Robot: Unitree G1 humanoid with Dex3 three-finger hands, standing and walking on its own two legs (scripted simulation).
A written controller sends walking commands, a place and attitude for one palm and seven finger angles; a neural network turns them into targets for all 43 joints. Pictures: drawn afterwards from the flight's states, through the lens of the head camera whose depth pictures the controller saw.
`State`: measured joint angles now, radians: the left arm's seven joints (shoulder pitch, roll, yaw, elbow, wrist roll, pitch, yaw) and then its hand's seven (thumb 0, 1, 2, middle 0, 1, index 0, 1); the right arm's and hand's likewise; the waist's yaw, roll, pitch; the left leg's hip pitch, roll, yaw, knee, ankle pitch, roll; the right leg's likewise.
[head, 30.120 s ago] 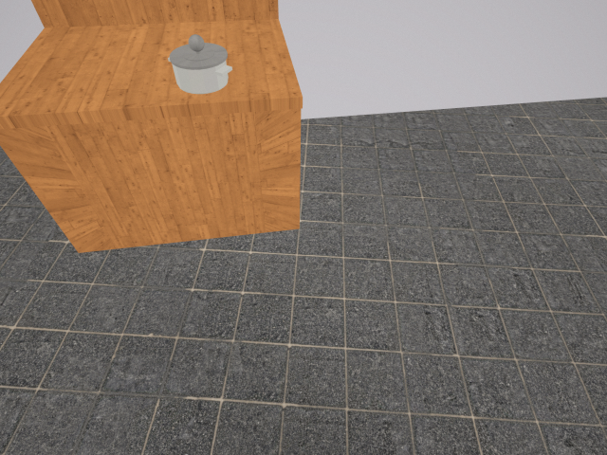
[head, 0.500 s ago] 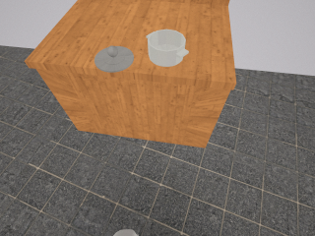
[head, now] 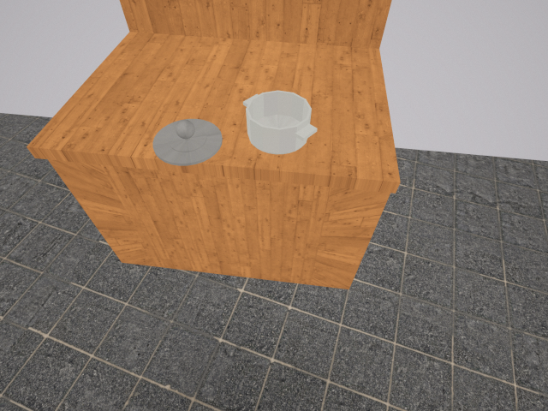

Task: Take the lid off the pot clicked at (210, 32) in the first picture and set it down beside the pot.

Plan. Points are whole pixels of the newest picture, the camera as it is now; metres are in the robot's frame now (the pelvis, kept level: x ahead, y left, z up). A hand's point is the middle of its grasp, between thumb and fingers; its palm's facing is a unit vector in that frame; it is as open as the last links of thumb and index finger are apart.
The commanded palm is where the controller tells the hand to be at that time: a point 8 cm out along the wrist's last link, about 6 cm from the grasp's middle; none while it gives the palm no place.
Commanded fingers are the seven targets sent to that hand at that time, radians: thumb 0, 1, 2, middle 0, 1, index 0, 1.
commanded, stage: stop stepping back and stand still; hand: left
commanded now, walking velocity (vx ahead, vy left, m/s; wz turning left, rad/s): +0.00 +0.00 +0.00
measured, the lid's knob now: (185, 129) +0.73 +0.26 -0.06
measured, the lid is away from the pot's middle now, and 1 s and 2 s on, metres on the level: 0.24 0.24 0.24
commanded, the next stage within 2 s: let the arm hang, fingers relaxed in 0.16 s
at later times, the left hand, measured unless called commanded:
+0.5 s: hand out of the picture +0.02 +0.18 -0.17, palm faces +0.02 -0.98 -0.22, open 7.3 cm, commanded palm none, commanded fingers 0.00 0.90 0.90 -0.20 -0.30 -0.20 -0.30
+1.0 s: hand out of the picture -0.02 +0.16 -0.17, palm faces +0.04 -0.98 -0.18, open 7.3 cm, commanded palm none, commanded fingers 0.00 0.90 0.90 -0.20 -0.30 -0.20 -0.30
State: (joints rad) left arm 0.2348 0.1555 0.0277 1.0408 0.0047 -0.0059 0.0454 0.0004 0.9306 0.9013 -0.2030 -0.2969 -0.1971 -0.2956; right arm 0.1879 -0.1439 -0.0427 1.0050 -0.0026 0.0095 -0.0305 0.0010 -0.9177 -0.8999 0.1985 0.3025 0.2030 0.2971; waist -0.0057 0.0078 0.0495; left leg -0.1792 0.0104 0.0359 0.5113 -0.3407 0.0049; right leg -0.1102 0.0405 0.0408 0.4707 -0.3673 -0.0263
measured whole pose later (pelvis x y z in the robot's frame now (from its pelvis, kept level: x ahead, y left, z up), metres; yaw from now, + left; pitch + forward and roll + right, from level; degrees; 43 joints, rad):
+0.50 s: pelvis -0.01 +0.00 +0.00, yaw -1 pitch -1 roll +0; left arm 0.24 0.15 0.03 1.08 0.00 0.01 0.04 0.00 0.92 0.90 -0.20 -0.30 -0.20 -0.30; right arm 0.31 -0.12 -0.03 1.10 -0.01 0.02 -0.04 0.01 -0.91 -0.90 0.20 0.30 0.20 0.30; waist -0.03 0.01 0.07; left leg -0.14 0.01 0.05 0.48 -0.32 0.01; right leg -0.08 0.04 0.05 0.45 -0.35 -0.02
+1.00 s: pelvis -0.02 +0.00 +0.00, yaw -1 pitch -1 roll +0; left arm 0.29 0.12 0.02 1.12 0.00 0.00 0.04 0.00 0.92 0.90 -0.20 -0.30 -0.20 -0.30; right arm 0.28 -0.13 -0.03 1.10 0.00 0.01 -0.04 0.01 -0.91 -0.90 0.20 0.30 0.20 0.30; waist -0.01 0.00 0.06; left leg -0.15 0.01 0.05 0.46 -0.30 0.01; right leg -0.09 0.04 0.05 0.44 -0.33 -0.02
